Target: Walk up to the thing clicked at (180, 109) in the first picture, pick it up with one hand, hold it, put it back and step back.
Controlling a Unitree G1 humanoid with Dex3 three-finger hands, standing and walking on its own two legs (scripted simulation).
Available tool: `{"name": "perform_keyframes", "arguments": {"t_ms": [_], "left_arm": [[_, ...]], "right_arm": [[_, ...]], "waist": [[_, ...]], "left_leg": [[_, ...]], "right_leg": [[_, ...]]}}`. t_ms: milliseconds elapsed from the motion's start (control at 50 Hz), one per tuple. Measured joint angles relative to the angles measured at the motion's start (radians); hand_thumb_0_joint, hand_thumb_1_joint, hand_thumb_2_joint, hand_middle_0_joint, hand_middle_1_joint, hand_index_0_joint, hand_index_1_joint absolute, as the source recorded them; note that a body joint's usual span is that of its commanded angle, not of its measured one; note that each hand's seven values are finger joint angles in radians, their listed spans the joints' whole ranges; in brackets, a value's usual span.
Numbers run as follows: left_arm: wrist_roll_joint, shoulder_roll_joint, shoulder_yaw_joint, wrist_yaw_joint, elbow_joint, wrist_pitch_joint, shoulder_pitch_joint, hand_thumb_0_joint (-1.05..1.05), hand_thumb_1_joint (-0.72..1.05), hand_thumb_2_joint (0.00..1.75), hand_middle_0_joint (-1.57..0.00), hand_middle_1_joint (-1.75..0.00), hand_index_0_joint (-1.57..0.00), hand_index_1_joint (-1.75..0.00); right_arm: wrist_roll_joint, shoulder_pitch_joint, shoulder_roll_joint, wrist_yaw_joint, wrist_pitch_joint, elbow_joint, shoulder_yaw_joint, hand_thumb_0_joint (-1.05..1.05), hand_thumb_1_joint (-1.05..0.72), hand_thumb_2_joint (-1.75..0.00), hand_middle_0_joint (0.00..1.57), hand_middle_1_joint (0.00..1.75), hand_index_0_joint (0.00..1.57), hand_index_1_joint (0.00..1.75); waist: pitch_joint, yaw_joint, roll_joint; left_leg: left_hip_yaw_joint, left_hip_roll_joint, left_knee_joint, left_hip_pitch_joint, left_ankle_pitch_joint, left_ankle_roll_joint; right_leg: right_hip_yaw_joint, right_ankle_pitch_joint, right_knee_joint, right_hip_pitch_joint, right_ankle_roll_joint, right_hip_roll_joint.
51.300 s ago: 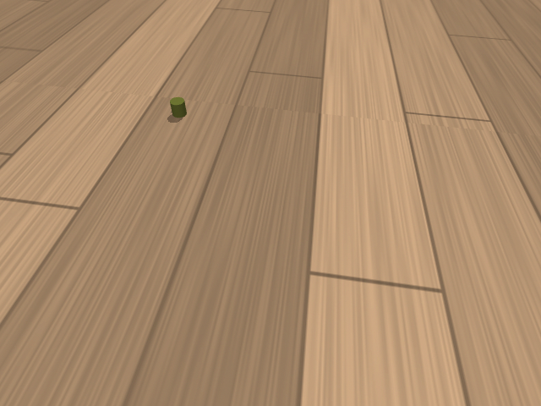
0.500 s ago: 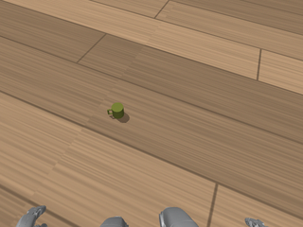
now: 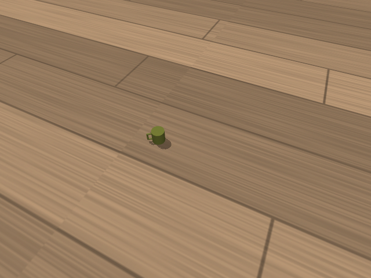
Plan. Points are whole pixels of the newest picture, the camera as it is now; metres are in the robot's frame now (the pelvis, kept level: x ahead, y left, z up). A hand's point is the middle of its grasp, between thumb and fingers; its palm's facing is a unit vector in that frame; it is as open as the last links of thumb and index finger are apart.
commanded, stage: step back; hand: left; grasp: from above
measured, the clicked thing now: (155, 135) +1.07 +0.25 -0.71
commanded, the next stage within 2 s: stand in 0.82 s
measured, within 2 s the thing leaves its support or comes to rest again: neither
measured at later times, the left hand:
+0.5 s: hand out of the picture +0.07 +0.29 -0.15, palm faces +0.06 -0.93 -0.37, open 7.4 cm
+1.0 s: hand (71, 274) +0.15 +0.27 -0.13, palm faces -0.01 -0.94 -0.35, open 7.4 cm
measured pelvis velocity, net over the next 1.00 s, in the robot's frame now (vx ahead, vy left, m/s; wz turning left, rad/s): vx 0.05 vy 0.02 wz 0.00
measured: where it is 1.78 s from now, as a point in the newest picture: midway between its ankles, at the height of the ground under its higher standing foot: outside the picture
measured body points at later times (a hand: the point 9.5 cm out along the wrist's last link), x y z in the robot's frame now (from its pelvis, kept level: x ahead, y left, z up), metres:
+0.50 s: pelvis +0.02 +0.02 +0.00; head +0.04 +0.02 +0.45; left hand +0.06 +0.34 -0.12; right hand +0.12 -0.30 -0.11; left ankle +0.07 +0.14 -0.72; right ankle +0.02 -0.12 -0.72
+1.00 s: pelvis +0.05 +0.02 +0.02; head +0.06 +0.02 +0.47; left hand +0.15 +0.32 -0.10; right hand +0.17 -0.28 -0.10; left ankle +0.07 +0.15 -0.72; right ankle +0.02 -0.11 -0.72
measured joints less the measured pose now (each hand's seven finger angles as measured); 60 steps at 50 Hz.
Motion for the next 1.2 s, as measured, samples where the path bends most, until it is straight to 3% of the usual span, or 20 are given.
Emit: {"name": "perform_keyframes", "arguments": {"t_ms": [40, 100, 140, 180, 200, 260, 320, 420, 480, 560, 600, 640, 860, 1200], "left_arm": [[-0.009, -0.001, -0.003, -0.003, 0.028, 0.007, 0.001, 0.0, 0.9, 0.9, -0.2, -0.3, -0.2, -0.3], [-0.017, 0.002, -0.001, -0.012, 0.05, 0.002, 0.002, 0.0, 0.9, 0.9, -0.2, -0.3, -0.2, -0.3], [-0.018, 0.0, 0.001, -0.016, 0.059, -0.012, 0.001, 0.0, 0.9, 0.9, -0.2, -0.3, -0.2, -0.3], [-0.014, -0.009, 0.003, -0.013, 0.068, -0.028, -0.006, 0.0, 0.9, 0.9, -0.2, -0.3, -0.2, -0.3], [-0.008, -0.018, 0.003, -0.01, 0.069, -0.035, -0.008, 0.0, 0.9, 0.9, -0.2, -0.3, -0.2, -0.3], [0.0, -0.037, -0.001, -0.009, 0.064, -0.049, -0.005, 0.0, 0.9, 0.9, -0.2, -0.3, -0.2, -0.3], [-0.001, -0.055, -0.008, -0.007, 0.063, -0.057, -0.001, 0.0, 0.9, 0.9, -0.21, -0.3, -0.21, -0.3], [-0.005, -0.047, -0.016, -0.01, 0.068, -0.054, -0.003, 0.0, 0.9, 0.9, -0.21, -0.3, -0.21, -0.3], [-0.016, -0.031, -0.021, -0.007, 0.071, -0.035, -0.015, 0.0, 0.9, 0.9, -0.21, -0.3, -0.21, -0.3], [-0.034, -0.02, -0.028, -0.001, 0.093, -0.009, -0.036, 0.0, 0.9, 0.9, -0.2, -0.3, -0.2, -0.3], [-0.034, -0.015, -0.03, 0.001, 0.103, -0.012, -0.044, 0.0, 0.9, 0.9, -0.2, -0.3, -0.2, -0.3], [-0.031, -0.021, -0.03, 0.004, 0.118, -0.023, -0.054, 0.0, 0.9, 0.9, -0.2, -0.3, -0.2, -0.3], [-0.032, -0.045, -0.051, 0.002, 0.159, -0.035, -0.114, 0.0, 0.9, 0.9, -0.2, -0.3, -0.2, -0.3], [-0.029, -0.059, -0.069, -0.007, 0.203, -0.028, -0.157, 0.0, 0.9, 0.9, -0.2, -0.3, -0.2, -0.3]], "right_arm": [[-0.001, 0.011, 0.013, 0.008, -0.014, -0.001, 0.005, 0.0, -0.9, -0.9, 0.2, 0.3, 0.2, 0.3], [-0.004, 0.014, 0.029, 0.012, -0.029, -0.006, 0.015, 0.0, -0.9, -0.9, 0.21, 0.3, 0.21, 0.3], [-0.003, 0.01, 0.031, 0.015, -0.031, -0.008, 0.019, 0.0, -0.9, -0.9, 0.21, 0.3, 0.21, 0.3], [0.003, 0.003, 0.025, 0.015, -0.022, -0.009, 0.02, 0.0, -0.9, -0.9, 0.21, 0.3, 0.21, 0.3], [0.007, 0.001, 0.021, 0.012, -0.016, -0.009, 0.02, 0.0, -0.9, -0.9, 0.21, 0.3, 0.21, 0.3], [0.008, -0.003, 0.013, 0.0, -0.005, -0.001, 0.015, 0.0, -0.9, -0.9, 0.21, 0.3, 0.21, 0.3], [0.009, -0.006, -0.008, 0.001, -0.016, 0.0, 0.007, 0.0, -0.9, -0.9, 0.21, 0.3, 0.21, 0.3], [0.007, -0.016, -0.023, 0.008, -0.029, 0.005, 0.001, 0.0, -0.9, -0.9, 0.2, 0.3, 0.2, 0.3], [0.004, -0.039, -0.014, -0.001, -0.04, 0.014, -0.002, 0.0, -0.9, -0.9, 0.2, 0.3, 0.2, 0.3], [0.006, -0.077, 0.017, -0.004, -0.044, 0.016, 0.016, 0.0, -0.9, -0.9, 0.2, 0.3, 0.2, 0.3], [0.008, -0.098, 0.032, -0.004, -0.043, 0.017, 0.026, 0.0, -0.9, -0.9, 0.2, 0.3, 0.2, 0.3], [0.015, -0.121, 0.04, -0.006, -0.038, 0.024, 0.033, 0.0, -0.9, -0.9, 0.21, 0.3, 0.21, 0.3], [0.03, -0.2, 0.053, -0.005, -0.039, 0.081, 0.045, 0.0, -0.9, -0.9, 0.21, 0.3, 0.21, 0.3], [0.031, -0.163, 0.031, -0.002, -0.035, 0.145, 0.05, 0.0, -0.9, -0.9, 0.2, 0.3, 0.2, 0.3]], "waist": [[-0.023, -0.013, 0.001], [-0.037, -0.026, 0.003], [-0.04, -0.032, 0.01], [-0.037, -0.032, 0.031], [-0.037, -0.033, 0.048], [-0.045, -0.017, 0.055], [-0.038, -0.01, 0.065], [-0.023, -0.005, 0.053], [-0.003, -0.004, 0.019], [-0.006, -0.008, 0.003], [-0.009, -0.008, -0.001], [-0.008, -0.012, 0.013], [-0.022, -0.021, 0.033], [-0.029, -0.046, 0.018]], "left_leg": [[-0.004, 0.007, -0.004, -0.005, 0.001, 0.019], [-0.008, 0.027, -0.031, 0.004, 0.012, 0.027], [-0.013, 0.042, -0.033, 0.004, 0.015, 0.016], [-0.024, 0.065, 0.003, -0.008, -0.002, -0.003], [-0.044, 0.07, 0.039, -0.022, -0.036, 0.002], [-0.078, 0.032, 0.207, -0.093, -0.155, 0.013], [-0.069, 0.033, 0.267, -0.141, -0.132, 0.011], [-0.018, 0.074, 0.086, -0.117, -0.074, 0.002], [0.02, 0.057, -0.024, -0.071, 0.104, -0.002], [0.037, 0.062, 0.001, -0.077, 0.063, 0.008], [0.045, 0.071, 0.003, -0.074, 0.054, 0.006], [0.041, 0.086, 0.011, -0.069, 0.045, 0.0], [0.057, 0.087, -0.101, 0.007, 0.081, -0.004], [0.061, 0.08, -0.263, 0.086, 0.17, -0.008]], "right_leg": [[0.013, -0.085, 0.042, -0.015, -0.01, 0.025], [0.006, -0.111, 0.075, -0.023, -0.018, 0.05], [-0.01, -0.08, -0.014, 0.007, -0.019, 0.058], [-0.028, 0.043, -0.126, 0.051, -0.021, 0.078], [-0.04, 0.089, -0.139, 0.058, -0.022, 0.09], [-0.049, 0.079, -0.135, 0.06, -0.034, 0.087], [-0.057, 0.086, -0.172, 0.087, -0.028, 0.075], [-0.067, 0.065, -0.163, 0.099, 0.0, 0.045], [-0.05, 0.018, -0.086, 0.078, 0.019, 0.01], [0.003, -0.081, -0.035, 0.055, -0.01, 0.036], [0.0, -0.032, -0.089, 0.07, -0.015, 0.045], [-0.005, 0.054, -0.136, 0.093, 0.008, 0.057], [0.006, 0.08, -0.247, 0.163, 0.025, 0.058], [0.006, 0.161, -0.391, 0.232, 0.027, 0.054]]}}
